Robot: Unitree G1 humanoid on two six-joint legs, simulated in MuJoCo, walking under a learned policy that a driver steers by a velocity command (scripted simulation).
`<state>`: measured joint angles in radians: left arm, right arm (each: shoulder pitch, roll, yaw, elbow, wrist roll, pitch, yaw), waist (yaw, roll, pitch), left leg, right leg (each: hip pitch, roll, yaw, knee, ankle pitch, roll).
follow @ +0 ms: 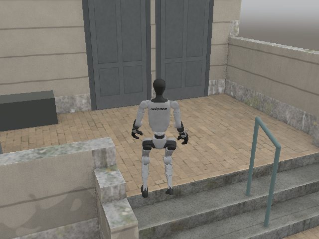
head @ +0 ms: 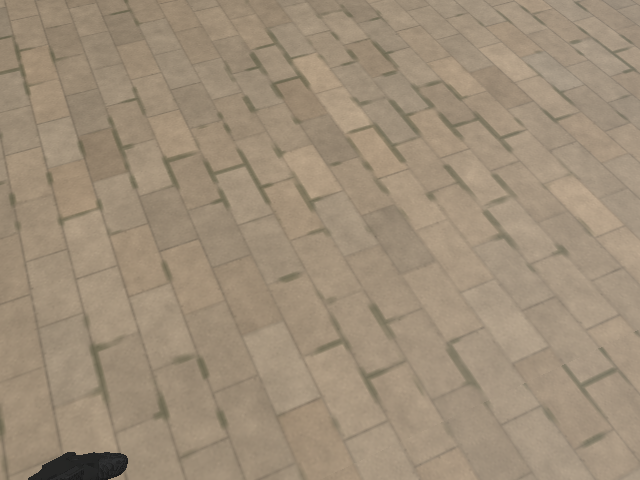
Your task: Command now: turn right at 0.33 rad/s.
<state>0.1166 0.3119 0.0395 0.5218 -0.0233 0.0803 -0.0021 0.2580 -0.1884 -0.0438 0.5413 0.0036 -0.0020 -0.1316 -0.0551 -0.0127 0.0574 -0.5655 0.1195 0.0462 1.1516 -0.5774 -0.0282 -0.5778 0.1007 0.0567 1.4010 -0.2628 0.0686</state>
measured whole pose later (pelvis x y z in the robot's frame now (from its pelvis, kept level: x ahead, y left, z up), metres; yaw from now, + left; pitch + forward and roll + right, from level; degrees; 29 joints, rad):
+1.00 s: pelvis -0.06 +0.06 -0.08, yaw +40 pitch +2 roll -2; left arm 0.15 0.21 0.04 0.65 0.00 0.02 0.03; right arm 0.21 -0.21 -0.04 0.64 -0.02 0.04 -0.02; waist -0.01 -0.06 0.02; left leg -0.35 -0.03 -0.05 0.60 -0.29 0.05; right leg -0.73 0.03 0.02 1.82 -0.30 0.11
